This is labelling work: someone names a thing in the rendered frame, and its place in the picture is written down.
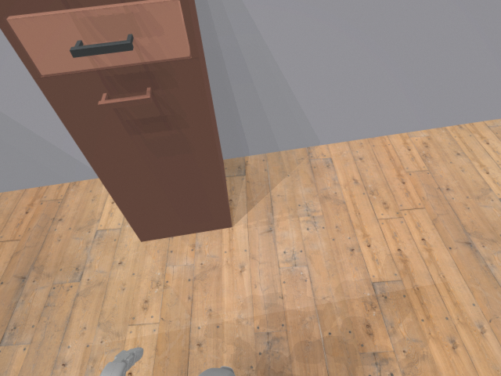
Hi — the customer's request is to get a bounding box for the handle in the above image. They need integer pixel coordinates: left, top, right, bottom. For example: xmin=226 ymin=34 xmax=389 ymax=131
xmin=70 ymin=34 xmax=134 ymax=58
xmin=98 ymin=94 xmax=152 ymax=110

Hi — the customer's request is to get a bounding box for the left robot hand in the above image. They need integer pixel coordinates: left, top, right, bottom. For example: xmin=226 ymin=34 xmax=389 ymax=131
xmin=100 ymin=347 xmax=143 ymax=376

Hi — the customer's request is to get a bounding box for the drawer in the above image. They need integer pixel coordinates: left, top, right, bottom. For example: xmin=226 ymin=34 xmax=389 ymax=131
xmin=7 ymin=0 xmax=190 ymax=75

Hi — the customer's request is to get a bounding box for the left robot shin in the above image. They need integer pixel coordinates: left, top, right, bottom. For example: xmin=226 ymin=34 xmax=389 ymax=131
xmin=220 ymin=366 xmax=234 ymax=373

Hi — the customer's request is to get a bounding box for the cabinet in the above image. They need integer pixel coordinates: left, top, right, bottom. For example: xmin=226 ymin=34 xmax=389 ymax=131
xmin=0 ymin=0 xmax=232 ymax=242

